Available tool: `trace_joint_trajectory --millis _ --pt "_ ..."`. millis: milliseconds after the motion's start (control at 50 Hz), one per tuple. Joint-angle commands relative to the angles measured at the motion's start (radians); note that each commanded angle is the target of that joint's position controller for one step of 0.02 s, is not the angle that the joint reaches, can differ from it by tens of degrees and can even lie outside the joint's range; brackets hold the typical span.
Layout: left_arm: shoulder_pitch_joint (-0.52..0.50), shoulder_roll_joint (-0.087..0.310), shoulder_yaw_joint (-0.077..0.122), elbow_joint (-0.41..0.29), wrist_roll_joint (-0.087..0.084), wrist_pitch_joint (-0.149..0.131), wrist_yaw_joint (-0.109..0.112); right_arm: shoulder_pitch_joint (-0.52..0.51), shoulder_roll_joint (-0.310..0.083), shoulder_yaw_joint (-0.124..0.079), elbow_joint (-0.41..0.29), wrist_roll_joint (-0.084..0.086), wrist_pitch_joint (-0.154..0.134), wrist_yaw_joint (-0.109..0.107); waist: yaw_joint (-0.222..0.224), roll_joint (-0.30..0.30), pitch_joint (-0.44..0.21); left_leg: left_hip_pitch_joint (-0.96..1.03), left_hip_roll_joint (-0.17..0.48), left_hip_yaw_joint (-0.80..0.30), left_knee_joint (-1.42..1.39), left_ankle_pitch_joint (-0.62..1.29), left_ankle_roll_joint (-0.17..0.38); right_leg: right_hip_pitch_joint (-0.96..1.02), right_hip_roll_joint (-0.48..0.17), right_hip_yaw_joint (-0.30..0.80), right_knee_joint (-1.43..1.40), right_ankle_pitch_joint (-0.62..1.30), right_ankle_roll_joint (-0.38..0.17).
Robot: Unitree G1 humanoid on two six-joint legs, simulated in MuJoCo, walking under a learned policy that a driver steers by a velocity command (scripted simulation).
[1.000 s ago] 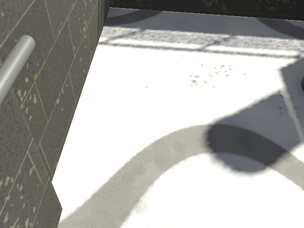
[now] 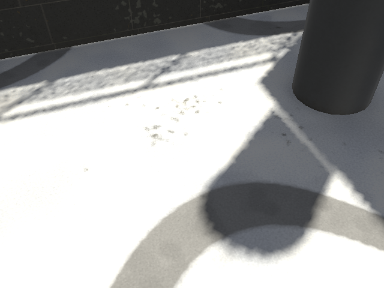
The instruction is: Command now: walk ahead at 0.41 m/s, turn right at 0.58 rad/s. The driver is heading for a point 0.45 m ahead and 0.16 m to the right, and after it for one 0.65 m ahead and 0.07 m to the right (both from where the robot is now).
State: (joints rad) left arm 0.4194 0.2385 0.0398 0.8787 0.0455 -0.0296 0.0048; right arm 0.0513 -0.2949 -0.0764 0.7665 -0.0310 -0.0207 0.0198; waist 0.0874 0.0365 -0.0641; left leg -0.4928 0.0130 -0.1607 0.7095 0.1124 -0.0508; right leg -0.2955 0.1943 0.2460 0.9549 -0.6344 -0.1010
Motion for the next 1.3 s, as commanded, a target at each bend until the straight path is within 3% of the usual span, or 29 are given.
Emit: trace_joint_trajectory --millis 20,100,140,160,180,200,220,260,300,340,440,520,560,600,640,660,680,700,720,760,860,940,1000,1020,1040,1060,1100,1120,1300 --pt "-0.040 0.134 0.027 -0.061 0.004 0.007 0.018 -0.047 -0.023 -0.001 -0.045 0.050 -0.020 0.015 -0.011 -0.173 0.123 0.123 0.037 -0.018 -0.188 0.074 0.018 -0.152 -0.148 0.328 -0.190 0.124 -0.155" --pt "0.011 0.132 0.044 -0.017 0.014 0.025 0.040 0.234 -0.070 -0.036 0.071 0.061 -0.018 -0.007 -0.105 -0.017 0.096 0.485 0.077 0.065 -0.501 0.196 0.030 -0.221 -0.051 0.163 0.294 0.199 -0.101" --pt "-0.011 0.005 0.029 -0.012 0.012 0.025 0.008 0.504 -0.038 -0.015 0.162 0.033 -0.033 -0.001 -0.189 0.163 0.027 0.771 0.144 0.016 -0.077 0.126 -0.008 -0.662 0.035 -0.043 0.945 -0.194 -0.088" --pt "0.026 -0.052 0.013 -0.072 -0.006 0.027 0.004 0.507 -0.031 0.001 0.172 0.041 -0.024 0.010 -0.116 0.235 0.023 0.778 0.206 -0.054 0.057 0.188 -0.115 -0.866 -0.030 -0.102 1.117 -0.109 -0.094" --pt "0.072 -0.059 0.006 -0.082 -0.019 0.016 0.012 0.521 -0.115 -0.026 0.185 0.059 -0.029 0.004 -0.094 0.413 -0.051 0.828 0.333 -0.313 -0.089 -0.034 -0.093 -1.010 -0.072 -0.169 1.229 -0.015 -0.066" --pt "-0.046 -0.022 0.004 -0.100 0.005 0.011 0.002 0.463 -0.169 -0.045 0.178 0.063 -0.038 -0.021 -0.101 0.471 -0.029 0.706 0.418 -0.588 -0.361 -0.755 0.028 -1.083 -0.131 -0.182 1.187 0.089 -0.036" --pt "-0.257 0.066 0.019 -0.123 0.032 0.021 0.003 0.385 -0.075 -0.012 0.139 0.056 -0.039 -0.031 -0.148 0.239 0.158 0.516 0.337 -0.466 -0.422 -0.869 0.018 -1.099 -0.159 -0.159 1.150 0.211 -0.010" --pt "-0.315 0.021 0.007 -0.131 -0.002 0.032 -0.014 0.337 0.008 0.041 0.150 -0.001 -0.053 -0.045 -0.082 0.111 0.248 0.272 0.229 -0.227 -0.272 -0.406 -0.006 -0.978 -0.168 -0.093 0.912 0.412 0.027" --pt "-0.325 -0.059 -0.023 -0.131 -0.015 0.042 -0.031 0.323 0.012 0.047 0.145 -0.005 -0.071 -0.046 -0.026 0.088 0.215 0.041 0.185 -0.095 -0.311 -0.255 0.036 -0.776 -0.124 -0.154 0.781 0.453 0.069" --pt "-0.319 -0.051 -0.021 -0.131 -0.007 0.048 -0.035 0.335 -0.013 0.035 0.128 0.020 -0.086 -0.044 0.002 0.069 0.160 0.099 0.196 -0.083 -0.340 -0.133 0.115 -0.722 -0.130 -0.137 0.654 0.492 0.077" --pt "-0.461 -0.040 -0.022 -0.153 0.012 0.053 -0.039 0.530 0.052 0.043 0.179 0.024 -0.055 -0.062 -0.085 0.030 0.154 0.437 0.176 0.058 -0.338 0.211 0.123 -0.801 -0.156 -0.219 0.468 0.586 0.040" --pt "-0.608 -0.065 -0.044 -0.202 -0.021 0.047 -0.073 0.610 0.067 0.064 0.204 0.013 -0.037 -0.074 -0.146 -0.012 0.207 0.478 0.153 0.192 -0.401 0.375 0.075 -0.593 -0.135 -0.343 0.068 0.614 0.015" --pt "-0.617 -0.076 -0.054 -0.205 -0.039 0.043 -0.081 0.590 -0.004 0.057 0.207 0.017 -0.039 -0.077 -0.135 0.042 0.177 0.454 0.163 0.271 -0.341 0.817 0.066 -0.320 -0.070 -0.450 -0.108 0.554 -0.015" --pt "-0.430 -0.027 -0.042 -0.143 -0.043 0.046 -0.080 0.546 -0.085 0.037 0.202 0.007 -0.044 -0.084 -0.030 0.099 0.041 0.526 0.213 0.282 -0.072 1.058 0.076 -0.111 -0.040 -0.418 -0.182 0.413 -0.058" --pt "-0.176 0.070 0.003 -0.041 -0.047 0.041 -0.065 0.455 -0.133 0.009 0.177 0.021 -0.042 -0.062 0.094 0.045 -0.046 0.355 0.172 0.344 0.410 0.684 0.056 0.234 -0.059 -0.325 -0.468 0.542 -0.120" --pt "-0.136 0.100 0.017 -0.002 -0.051 0.031 -0.040 0.360 -0.036 0.012 0.117 0.014 -0.048 -0.048 0.039 -0.117 -0.064 -0.046 0.020 0.324 0.737 -0.539 0.037 0.518 -0.273 -0.018 -0.389 0.856 -0.206" --pt "-0.080 0.196 0.043 0.003 -0.035 0.020 -0.035 0.452 0.064 0.043 0.041 0.035 -0.050 -0.046 -0.033 -0.177 -0.257 -0.242 0.005 0.126 0.933 -0.719 0.054 0.734 -0.498 0.318 -0.359 1.023 -0.372" --pt "-0.077 0.155 0.047 0.019 -0.043 0.023 -0.019 0.344 0.012 0.035 0.020 0.029 -0.057 -0.039 0.015 -0.059 -0.181 -0.320 0.007 0.074 0.875 -0.587 0.069 0.591 -0.479 0.378 -0.535 0.635 -0.366" --pt "-0.153 0.113 0.036 0.032 -0.025 0.021 -0.009 0.290 -0.003 0.029 -0.006 0.031 -0.070 -0.033 -0.043 -0.039 0.030 -0.367 0.030 0.081 0.750 -0.509 0.080 0.411 -0.446 0.318 -0.649 0.438 -0.323" --pt "-0.247 0.066 0.023 0.002 -0.014 -0.001 0.013 0.258 -0.031 0.019 -0.005 0.018 -0.058 -0.030 -0.125 -0.019 0.160 -0.289 0.061 0.093 0.627 -0.471 0.041 0.193 -0.379 0.194 -0.674 0.754 -0.274" --pt "-0.213 0.134 0.051 -0.021 -0.033 -0.018 0.003 0.181 0.020 0.043 -0.006 0.014 -0.026 -0.018 -0.150 -0.089 0.109 0.081 0.004 0.174 0.116 -0.329 0.012 -0.074 -0.194 -0.096 -0.591 1.129 -0.158" --pt "-0.093 0.121 0.067 0.000 -0.046 -0.010 -0.007 0.130 0.002 0.053 0.013 0.021 -0.032 -0.019 -0.060 -0.159 0.059 0.145 -0.038 0.191 -0.069 -0.133 0.055 0.053 -0.222 -0.046 -0.500 1.058 -0.089" --pt "-0.111 0.133 0.072 -0.005 -0.046 -0.022 -0.004 0.264 -0.059 0.036 0.065 0.004 -0.059 -0.026 -0.126 -0.110 0.047 0.354 -0.032 0.162 -0.231 0.014 0.099 0.042 -0.198 -0.020 -0.319 0.954 -0.027" --pt "-0.070 0.102 0.063 -0.015 -0.052 -0.030 0.004 0.338 -0.141 0.019 0.069 -0.002 -0.072 -0.028 -0.146 0.027 -0.010 0.496 0.129 0.019 -0.213 0.438 0.135 -0.017 -0.129 -0.063 -0.102 0.749 0.007" --pt "0.106 0.032 0.053 -0.010 -0.081 -0.020 0.015 0.368 -0.199 0.005 0.064 0.011 -0.062 -0.023 -0.097 0.294 -0.219 0.679 0.439 -0.280 -0.199 0.823 0.315 -0.134 -0.004 -0.153 0.238 -0.011 0.035" --pt "0.103 0.086 0.051 0.011 -0.041 -0.003 0.014 0.311 -0.149 0.009 0.034 0.032 -0.048 -0.020 -0.075 0.217 -0.286 0.619 0.431 -0.389 -0.257 0.506 0.334 -0.158 -0.056 -0.128 0.332 -0.007 0.025" --pt "-0.075 0.083 0.048 -0.004 -0.034 0.023 0.002 0.188 -0.032 0.045 0.021 0.025 -0.024 -0.029 -0.086 0.051 -0.096 0.404 0.318 -0.213 -0.344 0.116 0.291 -0.162 -0.124 -0.124 0.300 0.091 0.032" --pt "-0.103 0.067 0.042 -0.007 -0.033 0.036 -0.003 0.172 -0.018 0.052 0.027 0.020 -0.016 -0.034 -0.078 0.069 -0.047 0.349 0.281 -0.146 -0.375 0.076 0.270 -0.151 -0.146 -0.120 0.234 0.114 0.037" --pt "-0.041 0.027 -0.006 0.082 -0.032 0.067 0.018 0.164 -0.066 0.049 0.112 0.027 0.013 -0.031 -0.030 0.113 0.013 0.178 0.202 -0.038 -0.441 -0.301 0.218 0.149 -0.157 -0.270 -0.382 0.310 0.033"
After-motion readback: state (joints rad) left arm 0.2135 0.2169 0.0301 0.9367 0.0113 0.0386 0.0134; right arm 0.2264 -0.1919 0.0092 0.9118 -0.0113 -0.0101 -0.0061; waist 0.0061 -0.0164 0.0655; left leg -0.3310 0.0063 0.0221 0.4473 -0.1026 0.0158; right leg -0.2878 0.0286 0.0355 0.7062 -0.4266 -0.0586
